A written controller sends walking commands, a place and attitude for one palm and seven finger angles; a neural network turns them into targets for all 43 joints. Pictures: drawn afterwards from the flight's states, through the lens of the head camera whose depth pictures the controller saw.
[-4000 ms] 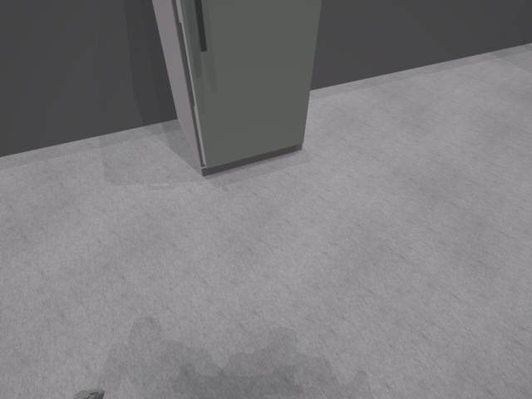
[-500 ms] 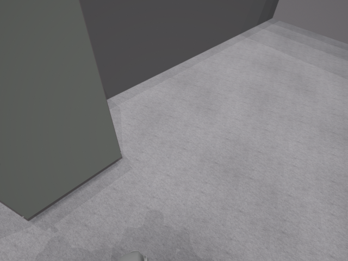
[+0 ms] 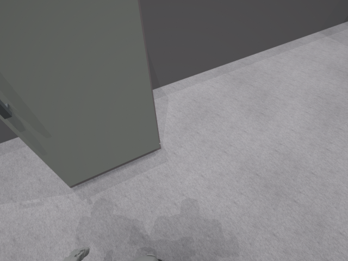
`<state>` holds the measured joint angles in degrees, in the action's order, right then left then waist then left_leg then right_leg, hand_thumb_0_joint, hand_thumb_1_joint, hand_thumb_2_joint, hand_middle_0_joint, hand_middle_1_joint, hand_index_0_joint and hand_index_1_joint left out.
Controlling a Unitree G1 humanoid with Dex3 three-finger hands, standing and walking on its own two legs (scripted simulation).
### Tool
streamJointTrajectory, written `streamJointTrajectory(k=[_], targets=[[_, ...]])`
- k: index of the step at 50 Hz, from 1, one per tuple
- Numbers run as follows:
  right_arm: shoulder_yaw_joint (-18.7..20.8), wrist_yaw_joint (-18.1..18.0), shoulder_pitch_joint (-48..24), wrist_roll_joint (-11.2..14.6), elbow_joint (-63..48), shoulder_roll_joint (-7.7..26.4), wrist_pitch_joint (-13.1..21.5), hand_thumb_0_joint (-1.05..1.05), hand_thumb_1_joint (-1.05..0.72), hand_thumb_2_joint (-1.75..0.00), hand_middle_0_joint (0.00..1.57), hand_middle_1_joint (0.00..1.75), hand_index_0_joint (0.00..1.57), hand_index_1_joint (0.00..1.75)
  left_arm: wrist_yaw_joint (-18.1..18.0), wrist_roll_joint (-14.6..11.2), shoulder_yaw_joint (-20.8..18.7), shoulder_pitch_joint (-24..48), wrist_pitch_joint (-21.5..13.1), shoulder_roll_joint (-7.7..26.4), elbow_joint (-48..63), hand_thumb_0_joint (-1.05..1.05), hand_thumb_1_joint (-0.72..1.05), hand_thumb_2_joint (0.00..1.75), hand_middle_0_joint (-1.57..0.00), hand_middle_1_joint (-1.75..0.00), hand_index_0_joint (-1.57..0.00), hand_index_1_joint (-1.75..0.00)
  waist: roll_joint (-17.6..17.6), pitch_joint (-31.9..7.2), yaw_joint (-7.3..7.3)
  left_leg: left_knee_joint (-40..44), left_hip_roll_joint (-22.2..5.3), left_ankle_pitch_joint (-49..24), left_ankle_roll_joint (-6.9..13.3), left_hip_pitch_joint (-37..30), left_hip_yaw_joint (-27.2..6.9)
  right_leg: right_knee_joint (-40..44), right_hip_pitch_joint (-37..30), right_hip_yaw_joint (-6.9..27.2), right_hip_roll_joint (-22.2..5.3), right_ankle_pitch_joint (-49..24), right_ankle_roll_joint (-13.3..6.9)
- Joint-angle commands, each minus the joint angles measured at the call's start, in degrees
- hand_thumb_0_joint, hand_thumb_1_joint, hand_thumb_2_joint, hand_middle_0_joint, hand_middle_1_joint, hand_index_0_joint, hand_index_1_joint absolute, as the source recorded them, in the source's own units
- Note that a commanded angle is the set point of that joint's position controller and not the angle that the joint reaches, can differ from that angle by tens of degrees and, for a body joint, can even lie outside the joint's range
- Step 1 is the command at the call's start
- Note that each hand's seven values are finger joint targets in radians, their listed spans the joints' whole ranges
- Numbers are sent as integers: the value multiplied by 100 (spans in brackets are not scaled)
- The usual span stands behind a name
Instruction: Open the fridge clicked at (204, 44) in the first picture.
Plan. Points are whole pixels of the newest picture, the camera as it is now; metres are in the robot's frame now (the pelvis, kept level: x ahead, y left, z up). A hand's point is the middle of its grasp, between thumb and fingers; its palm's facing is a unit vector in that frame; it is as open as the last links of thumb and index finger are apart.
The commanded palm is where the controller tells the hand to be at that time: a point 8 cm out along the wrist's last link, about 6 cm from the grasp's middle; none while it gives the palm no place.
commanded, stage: turn to face it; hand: left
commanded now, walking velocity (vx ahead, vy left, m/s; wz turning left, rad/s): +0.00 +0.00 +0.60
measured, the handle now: out of the picture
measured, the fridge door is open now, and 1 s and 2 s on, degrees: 0 0 0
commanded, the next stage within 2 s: take the last steps up to it in 0.76 s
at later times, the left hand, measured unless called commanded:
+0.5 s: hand out of the picture -0.06 +0.23 -0.17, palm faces +0.35 -0.90 -0.26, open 7.4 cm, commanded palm none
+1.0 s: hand out of the picture -0.03 +0.16 -0.14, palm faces +0.49 -0.84 -0.25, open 7.4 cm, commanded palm none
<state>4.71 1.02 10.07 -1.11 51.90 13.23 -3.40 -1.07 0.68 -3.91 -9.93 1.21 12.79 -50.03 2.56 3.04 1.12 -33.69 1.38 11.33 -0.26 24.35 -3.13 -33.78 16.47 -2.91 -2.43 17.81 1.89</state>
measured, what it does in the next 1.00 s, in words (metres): steps on the spot, turning left: left foot, then right foot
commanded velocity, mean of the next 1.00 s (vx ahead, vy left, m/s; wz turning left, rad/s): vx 0.05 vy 0.02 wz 0.35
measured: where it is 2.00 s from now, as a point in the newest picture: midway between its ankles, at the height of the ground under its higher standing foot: outside the picture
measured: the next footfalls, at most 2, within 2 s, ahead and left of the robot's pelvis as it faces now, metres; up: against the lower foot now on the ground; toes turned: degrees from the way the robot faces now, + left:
left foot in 0.40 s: +0.00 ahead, +0.12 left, +0.00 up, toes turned +22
right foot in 0.80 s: +0.08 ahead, -0.10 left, +0.00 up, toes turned +19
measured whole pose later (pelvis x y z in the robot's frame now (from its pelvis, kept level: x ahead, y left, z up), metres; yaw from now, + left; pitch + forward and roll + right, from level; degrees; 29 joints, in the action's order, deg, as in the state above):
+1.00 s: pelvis -0.01 -0.03 +0.02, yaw +28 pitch -2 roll +1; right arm 4.2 1.2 13.4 -1.6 58.1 13.3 -4.5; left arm -1.0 1.1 -1.5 -13.5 -0.4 8.9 -54.2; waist 2.4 2.6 0.4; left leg -62.8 -1.5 20.3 -2.8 24.9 0.1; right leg -28.0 11.2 -8.8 -3.8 15.2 -1.7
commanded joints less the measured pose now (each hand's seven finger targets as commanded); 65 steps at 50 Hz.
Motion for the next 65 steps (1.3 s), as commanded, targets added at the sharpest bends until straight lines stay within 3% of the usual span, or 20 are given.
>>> streamJointTrajectory(k=[1,3,5,14,18,19,20,21,26,34,37,38,40,41,45,54,59,62,63,65], targets=[[254,-2,-415,-44,-714,695,66,0,-90,-90,20,30,20,30,-128,74,-283,-343,-122,1300,490,0,90,90,-20,-30,-20,-30,-1677,-215,-254,-2986,-113,1870,-149,1123,-122,2201,-182,2133,-2529,-38,-985],[224,56,-213,-45,-476,581,24,0,-90,-90,20,30,20,30,-101,72,-129,147,-154,925,538,0,90,90,-20,-30,-20,-30,-1087,150,58,-3720,-299,1181,-249,1138,61,1737,-100,928,-1850,-1117,-794],[168,86,-124,-6,-413,489,30,0,-90,-90,20,30,20,30,-107,88,-95,32,-186,814,498,0,90,90,-20,-30,-20,-30,-1202,12,36,-3478,-327,1119,-356,1069,293,1418,-544,309,-1677,-2255,-744],[-29,79,-836,48,-594,400,77,0,-90,-90,20,30,20,30,-62,115,-200,-850,-98,1281,131,0,90,90,-20,-30,-20,-30,-1579,-413,-477,-1131,-246,1493,-278,69,962,866,-1384,-187,-1921,-3557,-807],[26,35,-159,14,-421,715,186,0,-90,-90,20,30,20,30,-17,28,-222,-671,-59,1246,71,0,90,90,-20,-30,-20,-30,-1063,-769,-39,927,-310,-66,-47,-1643,991,-339,-697,-715,-1712,-3176,-261],[169,0,226,-34,-373,1304,253,0,-90,-90,20,30,20,30,21,-14,-203,-669,-51,995,231,0,90,90,-20,-30,-20,-30,291,-1199,176,1163,-1457,-1776,493,-2897,-468,-1552,586,-958,-1135,-1537,141],[262,-28,640,24,-283,1800,232,0,-90,-90,20,30,20,30,42,4,-20,-249,-48,663,519,0,90,90,-20,-30,-20,-30,1435,-1147,402,1138,-2627,-4180,1239,-3224,-1612,-2670,1715,-683,-591,1959,369],[223,-97,833,41,-80,1621,240,0,-90,-90,20,30,20,30,-49,42,-39,108,49,741,490,0,90,90,-20,-30,-20,-30,1075,-1092,489,1108,-2509,-4062,1345,-2756,-1380,-2999,1654,-43,-602,2015,312],[30,-174,-255,11,-331,1070,288,0,-90,-90,20,30,20,30,49,8,-78,-314,83,646,42,0,90,90,-20,-30,-20,-30,712,-535,-61,1272,-1490,-2914,914,-1807,-360,-2885,1223,45,-449,665,356],[66,-155,-127,-35,-202,1021,207,0,-90,-90,20,30,20,30,-1,-13,0,-216,67,436,71,0,90,90,-20,-30,-20,-30,736,-352,-9,1375,-1504,-1852,1002,-1380,-875,-1130,395,-55,-93,688,261],[72,-150,-260,2,-198,966,204,0,-90,-90,20,30,20,30,-25,-27,-7,-702,-39,466,-50,0,90,90,-20,-30,-20,-30,568,-565,-268,884,-1309,-1798,770,-1172,-874,354,-484,-100,0,-236,210],[59,-130,-174,39,-181,823,212,0,-90,-90,20,30,20,30,-44,-1,-23,-795,-98,581,-96,0,90,90,-20,-30,-20,-30,153,-595,-305,552,-1036,-1212,514,-816,-736,1110,-1024,-1,-147,-799,181],[-29,-85,-65,92,-358,289,196,0,-90,-90,20,30,20,30,-89,113,-151,-795,-194,1408,-17,0,90,90,-20,-30,-20,-30,-1787,-514,-325,-1501,66,2113,-130,454,238,1717,-1354,1980,-2388,-2347,-791],[39,-122,-131,34,-288,512,75,0,-90,-90,20,30,20,30,-100,57,-152,-769,-194,1285,-2,0,90,90,-20,-30,-20,-30,-1821,-532,-380,-2286,-134,2248,-82,218,-170,1825,-641,1914,-2385,-1926,-1047],[53,-22,228,-12,149,427,31,0,-90,-90,20,30,20,30,-86,52,-64,-171,-201,796,61,0,90,90,-20,-30,-20,-30,-999,-74,-81,-3399,-331,1028,-202,495,73,1945,-436,871,-1602,-589,-815],[-30,117,-319,-45,115,209,169,0,-90,-90,20,30,20,30,-16,108,-102,-1246,-378,831,-576,0,90,90,-20,-30,-20,-30,-1051,152,-536,-1743,-628,894,-257,696,561,2537,-1074,886,-1855,873,-853],[-115,137,-250,0,101,65,298,0,-90,-90,20,30,20,30,20,142,-112,-1352,-377,902,-839,0,90,90,-20,-30,-20,-30,-1252,-17,-512,-516,-477,1113,-101,-101,861,2389,-948,601,-1783,635,-864],[-144,74,472,3,355,66,398,0,-90,-90,20,30,20,30,37,88,-108,-1110,-312,855,-948,0,90,90,-20,-30,-20,-30,-1060,-72,-132,802,-268,503,-55,-1719,1279,1874,5,77,-1390,1065,-590],[-107,10,959,18,537,289,444,0,-90,-90,20,30,20,30,54,72,-66,-1017,-285,685,-941,0,90,90,-20,-30,-20,-30,-464,-163,106,1108,-379,684,-53,-2502,1109,1323,546,-199,-1143,1175,-426],[72,-112,1948,-33,732,1137,468,0,-90,-90,20,30,20,30,117,66,90,-661,-259,78,-599,0,90,90,-20,-30,-20,-30,1587,5,504,2434,-2297,2197,728,-2969,-1551,-1460,2162,-828,-165,1539,-37]])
